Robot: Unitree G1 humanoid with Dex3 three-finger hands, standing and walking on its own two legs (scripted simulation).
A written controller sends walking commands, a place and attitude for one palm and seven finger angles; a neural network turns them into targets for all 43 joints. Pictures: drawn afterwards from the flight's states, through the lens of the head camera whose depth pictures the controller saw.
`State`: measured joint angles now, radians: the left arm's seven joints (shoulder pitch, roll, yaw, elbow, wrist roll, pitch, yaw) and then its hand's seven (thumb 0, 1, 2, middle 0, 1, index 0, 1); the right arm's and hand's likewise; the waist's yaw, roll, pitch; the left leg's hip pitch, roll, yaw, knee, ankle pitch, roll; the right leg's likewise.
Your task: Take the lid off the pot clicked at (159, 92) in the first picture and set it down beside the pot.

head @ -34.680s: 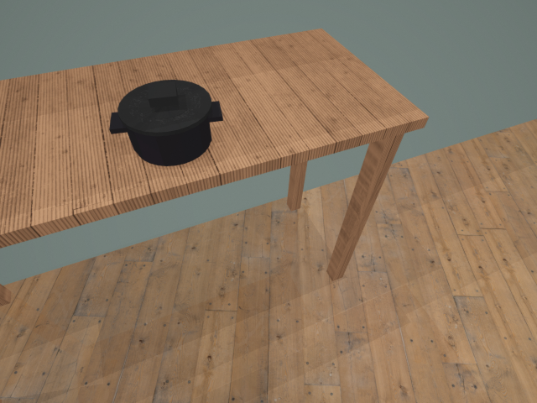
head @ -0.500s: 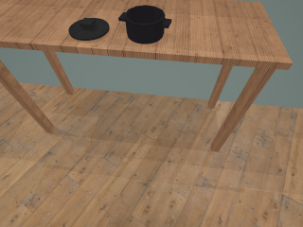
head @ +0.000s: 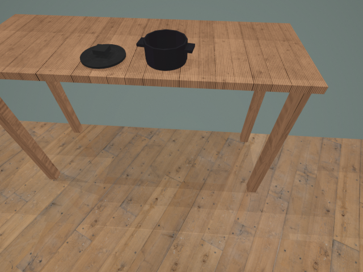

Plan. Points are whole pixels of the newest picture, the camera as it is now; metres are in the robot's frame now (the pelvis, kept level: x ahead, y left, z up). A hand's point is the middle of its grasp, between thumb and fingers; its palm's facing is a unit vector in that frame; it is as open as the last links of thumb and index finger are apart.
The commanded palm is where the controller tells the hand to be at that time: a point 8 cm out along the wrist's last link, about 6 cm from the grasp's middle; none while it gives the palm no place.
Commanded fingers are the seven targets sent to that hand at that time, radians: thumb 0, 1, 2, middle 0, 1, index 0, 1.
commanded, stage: let the arm hang, fingers relaxed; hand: left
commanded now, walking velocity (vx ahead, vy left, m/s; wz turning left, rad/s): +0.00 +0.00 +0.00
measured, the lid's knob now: (101, 49) +0.81 +0.33 +0.07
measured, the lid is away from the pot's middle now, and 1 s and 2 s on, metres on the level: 0.24 0.24 0.24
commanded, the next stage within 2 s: look to check the result in 0.92 s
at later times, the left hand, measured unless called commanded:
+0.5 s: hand out of the picture -0.02 +0.18 -0.18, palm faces +0.04 -0.98 -0.17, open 7.4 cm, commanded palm none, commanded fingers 0.00 0.90 0.90 -0.20 -0.30 -0.20 -0.30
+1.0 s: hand out of the picture -0.01 +0.18 -0.18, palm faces +0.03 -0.98 -0.19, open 7.3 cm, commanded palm none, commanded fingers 0.00 0.90 0.90 -0.20 -0.30 -0.20 -0.30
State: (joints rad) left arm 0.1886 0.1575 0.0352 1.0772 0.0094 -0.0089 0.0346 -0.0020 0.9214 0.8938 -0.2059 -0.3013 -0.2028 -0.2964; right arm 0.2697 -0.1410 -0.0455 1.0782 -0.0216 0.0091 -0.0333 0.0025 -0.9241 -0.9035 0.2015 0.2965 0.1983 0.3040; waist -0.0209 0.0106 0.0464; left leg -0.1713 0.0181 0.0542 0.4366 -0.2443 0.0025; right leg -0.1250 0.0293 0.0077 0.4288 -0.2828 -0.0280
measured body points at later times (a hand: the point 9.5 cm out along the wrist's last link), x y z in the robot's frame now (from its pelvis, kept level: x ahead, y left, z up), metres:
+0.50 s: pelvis -0.01 +0.01 +0.00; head +0.01 +0.02 +0.45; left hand -0.02 +0.23 -0.16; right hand -0.02 -0.20 -0.16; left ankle -0.01 +0.12 -0.74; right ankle -0.03 -0.10 -0.74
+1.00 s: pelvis -0.01 +0.01 +0.00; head +0.01 +0.01 +0.45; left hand -0.01 +0.23 -0.16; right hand -0.02 -0.20 -0.16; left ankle -0.01 +0.12 -0.74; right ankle -0.03 -0.10 -0.74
